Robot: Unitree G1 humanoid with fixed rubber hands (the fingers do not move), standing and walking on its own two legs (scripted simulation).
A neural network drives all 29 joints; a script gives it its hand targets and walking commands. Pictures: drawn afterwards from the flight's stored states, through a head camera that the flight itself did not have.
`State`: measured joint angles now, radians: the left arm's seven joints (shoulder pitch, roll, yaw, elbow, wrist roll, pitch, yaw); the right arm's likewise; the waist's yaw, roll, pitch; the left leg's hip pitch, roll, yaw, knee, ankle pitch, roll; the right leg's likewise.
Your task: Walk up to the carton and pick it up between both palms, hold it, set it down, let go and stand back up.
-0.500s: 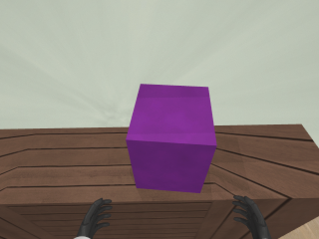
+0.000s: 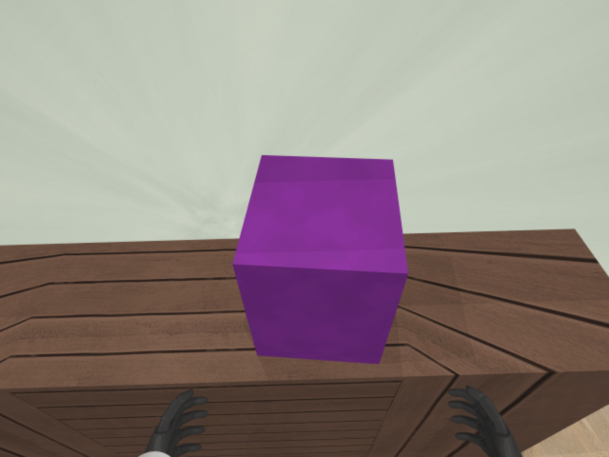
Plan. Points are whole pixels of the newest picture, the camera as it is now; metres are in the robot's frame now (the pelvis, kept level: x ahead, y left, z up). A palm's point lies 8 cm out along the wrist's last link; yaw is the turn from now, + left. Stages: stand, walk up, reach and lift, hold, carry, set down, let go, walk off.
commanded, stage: let go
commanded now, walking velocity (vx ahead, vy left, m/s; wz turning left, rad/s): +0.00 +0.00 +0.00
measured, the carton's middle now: (321, 262) +0.40 +0.01 +0.01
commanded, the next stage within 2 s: stand in 0.52 s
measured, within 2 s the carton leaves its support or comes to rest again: neither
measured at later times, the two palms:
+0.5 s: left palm (160, 456) +0.15 +0.23 -0.08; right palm out of the picture +0.15 -0.23 -0.07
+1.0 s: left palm out of the picture +0.00 +0.28 -0.12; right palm out of the picture +0.02 -0.23 -0.12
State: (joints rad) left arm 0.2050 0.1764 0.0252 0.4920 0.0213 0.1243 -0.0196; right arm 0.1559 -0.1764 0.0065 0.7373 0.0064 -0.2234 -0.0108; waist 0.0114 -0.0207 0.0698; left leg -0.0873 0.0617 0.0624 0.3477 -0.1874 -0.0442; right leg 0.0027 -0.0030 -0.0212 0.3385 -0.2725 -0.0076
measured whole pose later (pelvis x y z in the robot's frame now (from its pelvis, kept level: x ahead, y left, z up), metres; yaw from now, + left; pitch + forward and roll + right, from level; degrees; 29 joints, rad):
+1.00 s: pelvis -0.04 +0.02 -0.01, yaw +2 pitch -3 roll -1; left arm 0.40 0.26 0.00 0.73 0.02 -0.02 0.01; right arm 0.36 -0.25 0.00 0.82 -0.01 -0.03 0.00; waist 0.00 -0.01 -0.01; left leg -0.25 0.04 0.03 0.51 -0.20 0.00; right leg -0.13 -0.03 -0.05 0.48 -0.29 0.02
